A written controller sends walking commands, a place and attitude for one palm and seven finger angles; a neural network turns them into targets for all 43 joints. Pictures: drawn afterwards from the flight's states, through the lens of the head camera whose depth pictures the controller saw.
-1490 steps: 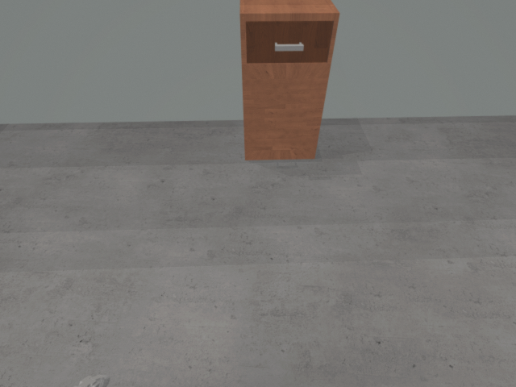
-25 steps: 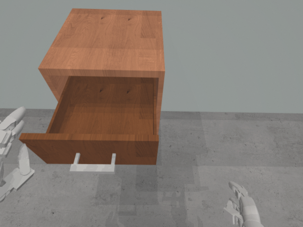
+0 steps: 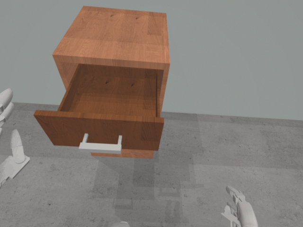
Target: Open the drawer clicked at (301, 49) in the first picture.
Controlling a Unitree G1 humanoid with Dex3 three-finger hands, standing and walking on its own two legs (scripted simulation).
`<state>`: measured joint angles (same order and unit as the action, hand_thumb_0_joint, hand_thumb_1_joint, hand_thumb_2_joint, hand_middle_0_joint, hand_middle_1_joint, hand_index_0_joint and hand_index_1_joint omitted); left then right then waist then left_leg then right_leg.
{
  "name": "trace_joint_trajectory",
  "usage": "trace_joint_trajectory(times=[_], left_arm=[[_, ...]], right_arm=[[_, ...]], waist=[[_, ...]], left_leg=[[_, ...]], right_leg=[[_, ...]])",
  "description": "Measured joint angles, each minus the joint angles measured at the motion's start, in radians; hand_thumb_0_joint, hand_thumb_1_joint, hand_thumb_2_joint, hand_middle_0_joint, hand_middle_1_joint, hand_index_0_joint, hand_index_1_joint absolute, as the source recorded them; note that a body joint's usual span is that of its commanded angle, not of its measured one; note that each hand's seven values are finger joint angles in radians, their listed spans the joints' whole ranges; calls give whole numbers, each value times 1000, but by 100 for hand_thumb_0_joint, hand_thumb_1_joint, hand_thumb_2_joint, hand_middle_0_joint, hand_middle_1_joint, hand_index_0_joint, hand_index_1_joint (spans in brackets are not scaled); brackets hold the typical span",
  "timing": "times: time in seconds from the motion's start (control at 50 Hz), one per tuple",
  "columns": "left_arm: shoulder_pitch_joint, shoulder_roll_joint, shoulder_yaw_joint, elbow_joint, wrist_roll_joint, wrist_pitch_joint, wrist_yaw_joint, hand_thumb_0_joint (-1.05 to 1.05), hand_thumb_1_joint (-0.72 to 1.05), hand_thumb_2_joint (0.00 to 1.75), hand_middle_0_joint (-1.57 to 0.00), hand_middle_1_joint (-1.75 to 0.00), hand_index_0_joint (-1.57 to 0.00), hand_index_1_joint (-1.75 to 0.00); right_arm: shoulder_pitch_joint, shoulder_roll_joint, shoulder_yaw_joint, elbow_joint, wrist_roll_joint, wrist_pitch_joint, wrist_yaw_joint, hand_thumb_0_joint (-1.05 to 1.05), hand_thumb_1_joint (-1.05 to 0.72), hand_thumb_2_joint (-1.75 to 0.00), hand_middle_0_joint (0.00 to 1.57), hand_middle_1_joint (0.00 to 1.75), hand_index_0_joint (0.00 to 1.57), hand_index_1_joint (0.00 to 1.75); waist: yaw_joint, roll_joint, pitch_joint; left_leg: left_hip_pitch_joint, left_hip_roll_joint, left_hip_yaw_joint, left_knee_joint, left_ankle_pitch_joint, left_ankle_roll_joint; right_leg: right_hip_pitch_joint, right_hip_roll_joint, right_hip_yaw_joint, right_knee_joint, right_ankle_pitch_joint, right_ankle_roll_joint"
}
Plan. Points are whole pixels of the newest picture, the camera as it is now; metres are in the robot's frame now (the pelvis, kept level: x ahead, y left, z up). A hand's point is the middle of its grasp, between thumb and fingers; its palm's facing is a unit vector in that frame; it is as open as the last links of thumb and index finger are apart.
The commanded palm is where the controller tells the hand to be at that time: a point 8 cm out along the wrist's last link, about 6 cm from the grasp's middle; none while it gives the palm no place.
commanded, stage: step back with the hand held close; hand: left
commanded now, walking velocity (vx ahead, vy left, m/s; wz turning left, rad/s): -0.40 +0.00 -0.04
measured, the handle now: (102, 142) +0.37 +0.18 -0.06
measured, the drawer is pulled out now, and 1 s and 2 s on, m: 0.25 0.25 0.25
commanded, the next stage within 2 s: stop stepping back and stand still in 0.30 s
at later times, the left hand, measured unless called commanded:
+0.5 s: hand out of the picture +0.09 +0.19 +0.17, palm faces +0.27 -0.79 -0.55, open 7.4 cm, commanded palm +0.04 +0.23 +0.19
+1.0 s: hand out of the picture +0.00 +0.17 +0.16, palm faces +0.41 -0.79 -0.45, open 7.4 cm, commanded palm -0.06 +0.21 +0.19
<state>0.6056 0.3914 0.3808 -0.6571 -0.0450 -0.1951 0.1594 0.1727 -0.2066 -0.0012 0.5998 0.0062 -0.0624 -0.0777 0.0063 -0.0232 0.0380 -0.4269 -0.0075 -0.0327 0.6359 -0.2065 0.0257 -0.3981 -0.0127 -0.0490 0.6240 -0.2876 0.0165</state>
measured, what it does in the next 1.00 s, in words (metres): walks backwards: right foot, then left foot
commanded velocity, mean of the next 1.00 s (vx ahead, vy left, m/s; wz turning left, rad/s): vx -0.04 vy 0.05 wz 0.00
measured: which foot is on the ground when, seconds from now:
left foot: down 0.00-0.32, up 0.34-0.54, down 0.56-0.80, up 0.82-1.00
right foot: up 0.00-0.24, down 0.26-1.00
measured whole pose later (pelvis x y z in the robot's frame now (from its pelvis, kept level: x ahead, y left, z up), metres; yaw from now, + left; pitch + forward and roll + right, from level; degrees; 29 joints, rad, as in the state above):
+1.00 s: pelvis -0.17 -0.08 +0.02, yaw +3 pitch +1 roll +2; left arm 0.65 0.34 0.34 -0.48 -0.03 -0.19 0.15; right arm 0.25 -0.22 0.00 0.64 0.01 -0.05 -0.05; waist -0.02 -0.03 -0.04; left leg -0.32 0.00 0.04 0.70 -0.38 0.03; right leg -0.28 -0.02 -0.10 0.45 -0.20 -0.07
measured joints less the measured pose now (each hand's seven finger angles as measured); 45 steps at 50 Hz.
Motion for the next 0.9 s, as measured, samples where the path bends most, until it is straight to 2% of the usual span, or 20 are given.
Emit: trace_joint_trajectory(times=[0.06, 0.1, 0.16, 0.26, 0.28, 0.32, 0.36, 0.4, 0.44, 0.48, 0.54, 0.56, 0.58, 0.62, 0.68, 0.72, 0.78, 0.82, 0.86, 0.9], left_arm=[[-12, 18, 21, 26, 5, 5, 4, 1, 88, 90, -22, -30, -21, -30], [-8, 24, 27, 17, 2, 0, 7, 1, 89, 90, -21, -30, -21, -30], [21, 31, 34, -15, -9, -9, 3, 1, 89, 90, -21, -30, -21, -30], [10, 51, 25, -40, -27, -18, -26, 1, 89, 90, -21, -30, -20, -30], [-1, 53, 24, -40, -30, -23, -35, 1, 89, 90, -21, -30, -20, -30], [-21, 41, 5, -31, -31, -33, -60, 1, 89, 90, -21, -30, -21, -30], [1, 56, 1, -38, -27, -45, -77, 1, 89, 90, -22, -30, -21, -30], [50, 70, 13, -41, -24, -65, -81, 1, 88, 90, -22, -30, -21, -30], [104, 59, 38, -20, -17, -74, -76, 1, 88, 90, -22, -30, -21, -30], [134, 37, 53, 21, -5, -59, -59, 0, 88, 90, -22, -30, -21, -30], [131, 10, 45, 65, -2, -19, -26, 0, 88, 90, -22, -30, -21, -30], [121, 3, 32, 61, -3, -4, -16, 1, 88, 90, -22, -30, -21, -30], [98, 4, 17, 60, -2, 11, -7, 1, 88, 90, -22, -30, -21, -30], [64, -1, -10, 44, 5, 32, 4, 1, 89, 90, -21, -30, -21, -30], [73, 3, -32, -15, 10, 50, 3, 1, 89, 90, -21, -30, -21, -30], [85, 24, -27, -51, 7, 41, -1, 1, 89, 90, -22, -30, -21, -30], [93, 56, 0, -64, 0, 9, -6, 1, 88, 90, -22, -30, -21, -30], [97, 63, 23, -46, -5, -11, -8, 1, 88, 90, -22, -30, -21, -30], [91, 42, 28, -8, -9, -21, -14, 1, 88, 90, -22, -30, -21, -30], [76, 7, 20, 56, -5, -26, -19, 1, 88, 90, -22, -30, -21, -30]], right_arm=[[16, 23, -2, -14, -11, -22, 3, 2, -91, -90, 20, 30, 20, 30], [21, 37, 4, -14, -14, -42, 14, 2, -91, -90, 20, 30, 20, 30], [10, 51, 19, -5, -15, -61, 32, 2, -91, -90, 20, 30, 20, 30], [-46, 51, 42, 4, -23, -88, 47, 2, -90, -90, 21, 30, 20, 31], [-63, 46, 44, 4, -23, -89, 49, 2, -90, -90, 21, 30, 20, 31], [-93, 21, 37, 11, -20, -80, 51, 2, -90, -90, 21, 30, 20, 31], [-85, 12, 26, 18, -2, -59, 52, 2, -91, -90, 21, 30, 20, 31], [-59, 13, 17, 30, 20, -34, 41, 2, -91, -90, 21, 30, 20, 31], [-42, 17, 10, 35, 21, -8, 24, 2, -91, -90, 21, 30, 20, 31], [-38, 16, 11, 21, 17, 16, 8, 2, -91, -90, 21, 30, 20, 30], [-37, -8, 12, -21, 18, 13, -4, 2, -91, -90, 20, 30, 20, 30], [-37, -21, 5, -37, 18, 4, -5, 2, -91, -90, 20, 30, 20, 30], [-43, -16, -7, -37, 17, -5, -4, 2, -91, -90, 20, 30, 20, 30], [-49, -6, -16, -39, 21, -19, 10, 2, -91, -90, 20, 30, 20, 30], [-39, 8, -4, -56, 8, -44, 29, 2, -91, -90, 20, 30, 20, 30], [-27, 18, 10, -57, 7, -54, 37, 2, -91, -90, 20, 30, 20, 30], [-2, 24, 25, -38, 12, -43, 43, 2, -91, -90, 20, 30, 20, 30], [19, 26, 26, -23, 15, -22, 46, 2, -91, -90, 20, 30, 20, 30], [34, 23, 19, -4, 17, 0, 49, 2, -91, -90, 20, 30, 20, 30], [44, 14, 14, 22, 13, 12, 49, 2, -91, -90, 21, 30, 20, 31]], waist=[[-18, 10, -4], [-18, 14, -7], [-1, 0, -14], [5, -13, 3], [7, -4, 14], [-2, 72, 56], [-9, 89, 63], [-6, 47, 29], [-10, 4, -12], [-23, -18, -37], [-46, -12, -41], [-52, 3, -34], [-51, -16, -19], [-25, -56, 15], [-24, -63, 36], [-27, -50, 41], [-33, 2, 30], [-27, 21, 0], [-14, 21, -24], [-11, 12, -46]], left_leg=[[-6, 9, -13, -51, 27, 2], [-15, 19, -19, -87, 60, -2], [-37, 36, 2, -116, 91, -12], [-109, 44, 19, -124, 142, -36], [-125, 50, 17, -121, 153, -43], [-133, 89, -31, -124, 179, -48], [-142, 78, -47, -29, 60, -45], [-165, 9, -26, 222, -140, -49], [-147, -39, 20, 364, -242, -53], [-75, -52, 60, 312, -253, -52], [100, -38, 89, -23, -87, -37], [153, -27, 87, -124, -53, -12], [164, -43, 89, -148, -79, 15], [169, -63, 107, -143, -85, 31], [168, -60, 105, -135, -63, 21], [166, -51, 91, -131, -51, 13], [152, -15, 53, -100, -53, 1], [111, -7, 37, -21, -144, -3], [49, -19, 32, 156, -195, -9], [15, -24, 43, 266, -175, -14]], right_leg=[[-46, 39, 38, 235, -137, -7], [-32, 50, 43, 288, -168, -8], [31, 39, 45, 222, -181, -5], [165, 33, 54, -22, -121, -10], [184, 39, 51, -76, -142, -25], [204, 93, 17, -127, -109, -41], [221, 104, 1, -156, -58, -48], [208, 69, 10, -149, -54, -54], [194, 34, 26, -156, -48, -55], [179, 16, 29, -161, -31, -55], [140, 16, 9, -108, -45, -50], [123, 23, -6, -71, -63, -48], [105, 7, -7, -30, -81, -46], [85, -14, 14, 13, -89, -33], [74, -18, 5, 27, -111, -22], [88, -13, -15, -3, -57, -23], [130, 22, -61, -81, 19, -63], [129, 35, -73, -103, 26, -86], [120, 32, -65, -117, 40, -96], [116, 20, -53, -136, 59, -95]])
